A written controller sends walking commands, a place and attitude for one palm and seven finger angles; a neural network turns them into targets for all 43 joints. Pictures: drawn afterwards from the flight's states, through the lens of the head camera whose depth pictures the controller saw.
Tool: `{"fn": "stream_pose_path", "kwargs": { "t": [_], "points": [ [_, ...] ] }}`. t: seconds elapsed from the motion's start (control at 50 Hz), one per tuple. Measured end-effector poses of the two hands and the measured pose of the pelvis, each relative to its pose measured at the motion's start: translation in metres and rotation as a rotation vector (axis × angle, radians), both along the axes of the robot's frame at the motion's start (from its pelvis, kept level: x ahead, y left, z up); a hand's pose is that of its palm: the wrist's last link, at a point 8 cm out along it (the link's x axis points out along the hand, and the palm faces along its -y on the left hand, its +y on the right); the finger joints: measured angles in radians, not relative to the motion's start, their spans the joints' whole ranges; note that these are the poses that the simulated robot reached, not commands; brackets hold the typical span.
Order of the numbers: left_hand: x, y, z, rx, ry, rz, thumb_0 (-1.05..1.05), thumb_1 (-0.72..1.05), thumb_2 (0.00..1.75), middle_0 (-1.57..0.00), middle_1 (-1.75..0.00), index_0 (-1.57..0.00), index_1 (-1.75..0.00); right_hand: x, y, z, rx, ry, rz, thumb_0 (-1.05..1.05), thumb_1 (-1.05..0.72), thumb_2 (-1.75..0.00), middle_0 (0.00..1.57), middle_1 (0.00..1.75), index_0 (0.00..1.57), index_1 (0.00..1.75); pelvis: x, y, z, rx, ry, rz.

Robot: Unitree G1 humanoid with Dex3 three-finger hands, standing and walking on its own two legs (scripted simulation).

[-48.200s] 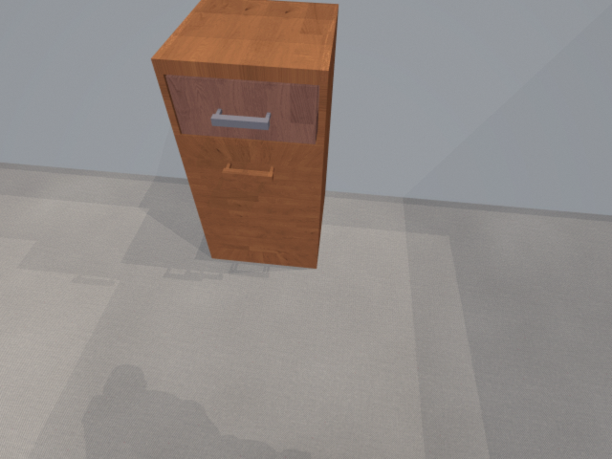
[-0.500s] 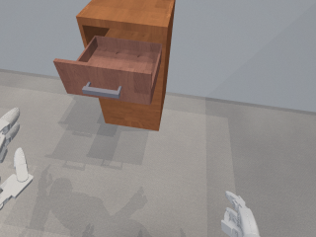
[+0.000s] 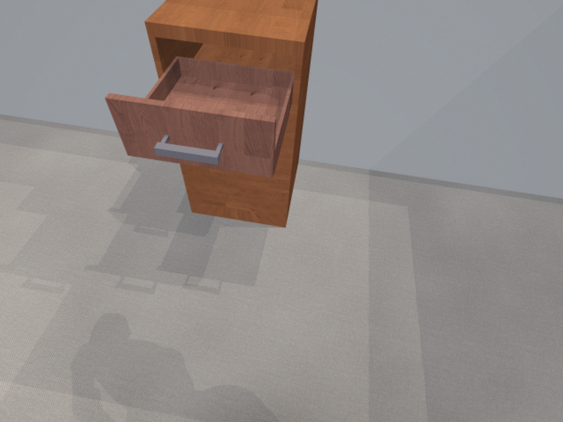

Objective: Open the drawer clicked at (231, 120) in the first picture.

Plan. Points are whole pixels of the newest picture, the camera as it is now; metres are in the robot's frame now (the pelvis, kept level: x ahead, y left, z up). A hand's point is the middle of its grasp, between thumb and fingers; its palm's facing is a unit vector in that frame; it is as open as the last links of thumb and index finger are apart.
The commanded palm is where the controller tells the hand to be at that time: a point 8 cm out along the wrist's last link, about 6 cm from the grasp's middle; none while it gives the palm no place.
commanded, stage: let the arm hang, fingers relaxed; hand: left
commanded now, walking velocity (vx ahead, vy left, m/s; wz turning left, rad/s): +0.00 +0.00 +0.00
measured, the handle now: (190, 147) +0.68 +0.26 -0.07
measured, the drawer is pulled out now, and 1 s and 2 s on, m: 0.30 0.30 0.30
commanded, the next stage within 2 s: look to check the result in 0.60 s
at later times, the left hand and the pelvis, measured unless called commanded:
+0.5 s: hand out of the picture -0.01 +0.15 -0.18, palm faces +0.02 -0.99 -0.15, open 7.4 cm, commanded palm none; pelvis +0.00 +0.00 +0.00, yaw -1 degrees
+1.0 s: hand out of the picture +0.00 +0.15 -0.17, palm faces +0.03 -0.98 -0.18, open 7.4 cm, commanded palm none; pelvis +0.02 -0.02 +0.00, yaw -1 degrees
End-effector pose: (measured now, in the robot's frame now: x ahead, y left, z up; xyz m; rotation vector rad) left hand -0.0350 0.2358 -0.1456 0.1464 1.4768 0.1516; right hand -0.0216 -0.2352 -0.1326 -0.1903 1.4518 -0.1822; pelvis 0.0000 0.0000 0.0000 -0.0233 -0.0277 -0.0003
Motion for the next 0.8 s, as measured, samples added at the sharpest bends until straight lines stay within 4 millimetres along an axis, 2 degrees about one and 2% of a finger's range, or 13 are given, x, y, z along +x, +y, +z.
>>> {"fn": "stream_pose_path", "kwargs": {
  "t": [0.06, 0.12, 0.28, 0.44, 0.56, 0.68, 0.8],
  "points": [
    [-0.015, 0.004, 0.005, 0.022, 0.041, 0.01, 0.01, 0.94, 0.89, -0.2, -0.3, -0.2, -0.3, -0.007, 0.012, -0.006, 0.033, 0.008, -0.019, 0.01, -0.91, -0.9, 0.2, 0.3, 0.2, 0.3, 0.0, 0.002, 0.001, 0.002, -0.004, -0.005],
    [-0.021, 0.006, 0.009, 0.037, 0.053, 0.017, 0.01, 0.93, 0.9, -0.2, -0.3, -0.2, -0.3, -0.009, 0.024, -0.012, 0.068, 0.003, -0.031, 0.01, -0.91, -0.9, 0.2, 0.3, 0.2, 0.3, -0.001, 0.003, 0.001, 0.006, -0.008, -0.008],
    [-0.007, -0.006, 0.008, 0.033, 0.004, 0.015, 0.01, 0.92, 0.9, -0.2, -0.3, -0.2, -0.3, -0.005, 0.044, -0.021, 0.128, -0.026, -0.049, 0.01, -0.91, -0.9, 0.2, 0.3, 0.2, 0.3, -0.001, 0.003, 0.001, 0.016, -0.012, -0.018],
    [0.015, -0.031, 0.001, -0.024, -0.047, 0.004, 0.01, 0.91, 0.9, -0.2, -0.3, -0.2, -0.3, -0.011, 0.038, -0.018, 0.112, -0.018, -0.075, 0.01, -0.91, -0.9, 0.2, 0.3, 0.2, 0.3, 0.001, -0.003, 0.001, 0.019, -0.011, -0.022],
    [0.023, -0.045, -0.004, -0.055, -0.054, 0.004, 0.01, 0.91, 0.9, -0.2, -0.3, -0.2, -0.3, -0.018, 0.03, -0.014, 0.09, 0.008, -0.086, 0.01, -0.91, -0.9, 0.2, 0.3, 0.2, 0.3, 0.003, -0.007, 0.001, 0.018, -0.008, -0.019],
    [0.025, -0.047, -0.004, -0.054, -0.039, 0.012, 0.01, 0.91, 0.9, -0.2, -0.3, -0.2, -0.3, -0.02, 0.027, -0.012, 0.083, 0.03, -0.091, 0.01, -0.91, -0.9, 0.2, 0.3, 0.2, 0.3, 0.007, -0.01, 0.001, 0.017, -0.005, -0.016],
    [0.024, -0.043, 0.0, -0.03, -0.02, 0.018, 0.01, 0.91, 0.9, -0.2, -0.3, -0.2, -0.3, -0.013, 0.028, -0.014, 0.094, 0.03, -0.089, 0.01, -0.91, -0.9, 0.2, 0.3, 0.2, 0.3, 0.012, -0.012, 0.002, 0.017, -0.004, -0.015]
  ]
}}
